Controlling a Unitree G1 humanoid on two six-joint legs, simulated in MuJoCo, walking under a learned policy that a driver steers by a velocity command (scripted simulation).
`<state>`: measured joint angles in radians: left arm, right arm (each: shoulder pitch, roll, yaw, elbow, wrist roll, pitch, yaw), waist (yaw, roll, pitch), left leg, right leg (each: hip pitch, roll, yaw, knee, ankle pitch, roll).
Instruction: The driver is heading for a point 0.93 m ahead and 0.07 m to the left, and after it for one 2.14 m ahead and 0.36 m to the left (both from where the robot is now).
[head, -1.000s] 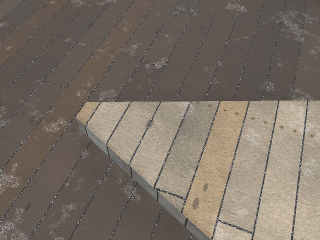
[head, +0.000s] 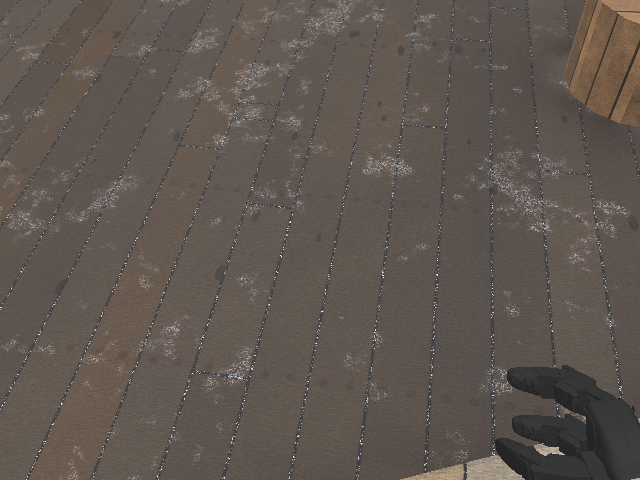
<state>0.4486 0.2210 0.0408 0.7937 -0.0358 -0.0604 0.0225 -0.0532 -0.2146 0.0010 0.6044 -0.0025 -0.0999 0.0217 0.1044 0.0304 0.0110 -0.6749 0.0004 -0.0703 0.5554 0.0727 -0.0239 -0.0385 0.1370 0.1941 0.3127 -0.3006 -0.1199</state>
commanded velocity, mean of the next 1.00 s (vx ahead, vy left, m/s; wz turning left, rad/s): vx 0.50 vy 0.00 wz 0.03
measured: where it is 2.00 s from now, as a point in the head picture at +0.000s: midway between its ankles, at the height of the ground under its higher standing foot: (346, 266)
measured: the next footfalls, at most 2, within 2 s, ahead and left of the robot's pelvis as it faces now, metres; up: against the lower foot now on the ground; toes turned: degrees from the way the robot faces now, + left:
left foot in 0.10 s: +0.26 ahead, +0.11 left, +0.00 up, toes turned -9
right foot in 0.58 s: +0.45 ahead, -0.19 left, +0.00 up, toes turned -7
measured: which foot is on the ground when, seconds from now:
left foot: up 0.00-0.08, down 0.10-0.60, up 0.62-1.00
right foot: down 0.00-0.10, up 0.12-0.56, down 0.58-1.00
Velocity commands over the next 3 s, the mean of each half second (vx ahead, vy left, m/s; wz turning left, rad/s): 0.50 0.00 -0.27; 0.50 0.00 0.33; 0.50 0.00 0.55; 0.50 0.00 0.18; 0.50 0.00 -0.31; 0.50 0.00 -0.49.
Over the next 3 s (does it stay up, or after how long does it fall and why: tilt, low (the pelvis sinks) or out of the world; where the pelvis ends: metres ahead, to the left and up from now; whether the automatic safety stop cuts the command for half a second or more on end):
stays up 1.57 0.27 -0.11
